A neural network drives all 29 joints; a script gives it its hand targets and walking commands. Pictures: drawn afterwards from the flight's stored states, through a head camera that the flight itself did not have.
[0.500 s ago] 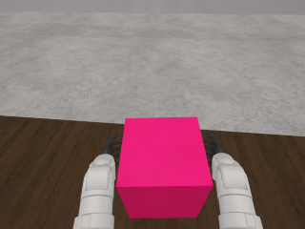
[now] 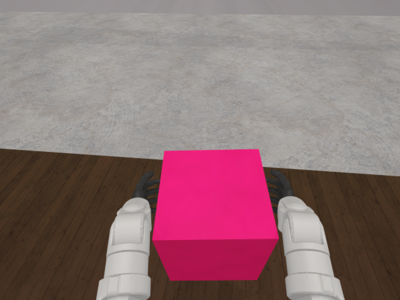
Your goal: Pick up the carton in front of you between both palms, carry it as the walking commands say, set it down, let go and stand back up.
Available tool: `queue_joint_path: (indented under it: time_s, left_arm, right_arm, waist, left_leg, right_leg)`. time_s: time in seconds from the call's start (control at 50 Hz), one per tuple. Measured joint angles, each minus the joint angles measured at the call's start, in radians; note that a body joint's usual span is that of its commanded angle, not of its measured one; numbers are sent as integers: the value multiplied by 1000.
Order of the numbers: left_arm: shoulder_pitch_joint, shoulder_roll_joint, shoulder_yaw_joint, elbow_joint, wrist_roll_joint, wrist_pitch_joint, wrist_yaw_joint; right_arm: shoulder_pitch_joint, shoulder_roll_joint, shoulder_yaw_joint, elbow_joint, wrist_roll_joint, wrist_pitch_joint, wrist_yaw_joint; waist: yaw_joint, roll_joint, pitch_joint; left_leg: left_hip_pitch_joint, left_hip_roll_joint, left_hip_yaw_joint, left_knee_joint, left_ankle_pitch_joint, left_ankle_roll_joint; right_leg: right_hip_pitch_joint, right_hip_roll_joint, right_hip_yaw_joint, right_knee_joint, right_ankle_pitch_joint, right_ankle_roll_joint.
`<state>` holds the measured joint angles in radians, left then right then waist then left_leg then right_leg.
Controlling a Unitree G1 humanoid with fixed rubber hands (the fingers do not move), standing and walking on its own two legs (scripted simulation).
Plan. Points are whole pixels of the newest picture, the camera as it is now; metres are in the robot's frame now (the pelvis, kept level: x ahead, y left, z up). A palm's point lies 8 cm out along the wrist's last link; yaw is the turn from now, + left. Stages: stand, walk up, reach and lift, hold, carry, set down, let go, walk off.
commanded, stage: hold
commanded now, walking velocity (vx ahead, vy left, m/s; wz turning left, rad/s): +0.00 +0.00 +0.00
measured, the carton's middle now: (212, 217) +0.30 +0.00 -0.02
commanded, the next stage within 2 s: carry in 0.04 s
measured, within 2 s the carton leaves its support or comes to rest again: neither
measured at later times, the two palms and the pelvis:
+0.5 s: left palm (148, 157) +0.41 +0.15 +0.07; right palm (275, 157) +0.40 -0.15 +0.07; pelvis +0.14 +0.00 -0.01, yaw +1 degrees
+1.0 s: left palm (159, 90) +0.71 +0.16 +0.08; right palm (251, 90) +0.69 -0.14 +0.09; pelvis +0.43 +0.03 -0.01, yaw -1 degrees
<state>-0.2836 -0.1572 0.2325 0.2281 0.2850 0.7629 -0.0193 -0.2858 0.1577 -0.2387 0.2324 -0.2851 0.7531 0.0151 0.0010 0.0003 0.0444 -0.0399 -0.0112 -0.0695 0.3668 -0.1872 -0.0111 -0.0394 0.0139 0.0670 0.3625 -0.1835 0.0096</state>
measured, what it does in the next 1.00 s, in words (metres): walks ahead: left foot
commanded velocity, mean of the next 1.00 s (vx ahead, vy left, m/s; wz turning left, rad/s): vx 0.50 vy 0.00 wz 0.00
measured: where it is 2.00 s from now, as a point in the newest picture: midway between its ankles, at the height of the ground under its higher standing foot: (206, 175)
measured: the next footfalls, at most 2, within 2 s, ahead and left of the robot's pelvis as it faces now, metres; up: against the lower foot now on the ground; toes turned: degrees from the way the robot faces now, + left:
left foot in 0.66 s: +0.32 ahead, +0.11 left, +0.00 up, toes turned +10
right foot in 1.08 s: +0.69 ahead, -0.08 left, +0.00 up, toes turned -13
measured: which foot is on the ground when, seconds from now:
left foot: down 0.00-0.44, up 0.46-0.64, down 0.66-1.00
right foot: down 0.00-0.68, up 0.70-1.00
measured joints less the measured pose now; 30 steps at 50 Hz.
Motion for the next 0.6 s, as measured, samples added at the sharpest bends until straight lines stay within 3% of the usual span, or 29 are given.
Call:
queue_joint_path:
  time_s: [0.06,0.14,0.2,0.28,0.34,0.38,0.44,0.52,0.6]
  left_arm:
    - [10,3,-9,-10,-7,9,3]
    - [39,10,-37,-50,-33,32,17]
    - [47,11,-60,-119,-59,67,34]
    - [71,22,-87,-222,-97,155,59]
    - [87,59,-96,-290,-142,236,68]
    - [86,75,-99,-325,-172,285,72]
    - [70,52,-110,-370,-189,336,87]
    - [107,18,-148,-448,-169,387,102]
    - [147,26,-160,-554,-174,437,111]
  right_arm:
    - [9,-3,9,-10,7,10,-3]
    - [39,-10,31,-51,35,33,-16]
    - [51,-16,45,-122,66,65,-29]
    - [63,-30,76,-206,116,147,-47]
    - [57,-21,110,-249,130,222,-78]
    - [70,-18,126,-305,137,276,-96]
    - [106,-28,124,-421,152,347,-112]
    - [152,-34,89,-512,195,402,-110]
    - [162,-27,108,-565,207,431,-109]
  waist:
    - [0,0,-37]
    - [-3,-1,-122]
    - [-7,-5,-162]
    - [-4,-15,-215]
    - [6,-7,-239]
    - [9,13,-234]
    - [0,42,-226]
    - [2,-10,-226]
    - [19,-49,-196]
  left_leg:
    - [-48,0,0,33,-14,-1]
    - [-148,5,10,126,-155,0]
    - [-207,16,33,172,-153,3]
    - [-223,14,62,191,-136,8]
    - [-209,21,91,184,-178,15]
    - [-186,40,95,164,-192,12]
    - [-194,67,80,224,-237,4]
    - [-346,47,151,481,-332,8]
    - [-432,31,209,350,-228,12]
  right_leg:
    - [-47,1,-1,31,-14,1]
    - [-139,1,-9,106,-134,0]
    - [-185,-4,-17,132,-100,-4]
    - [-223,-20,-14,201,-161,-2]
    - [-277,-43,-81,284,-237,-7]
    - [-289,-35,-141,239,-237,-7]
    - [-245,-16,-196,153,-104,-24]
    - [-185,-48,-213,112,-175,-25]
    - [-83,-78,-199,22,-185,3]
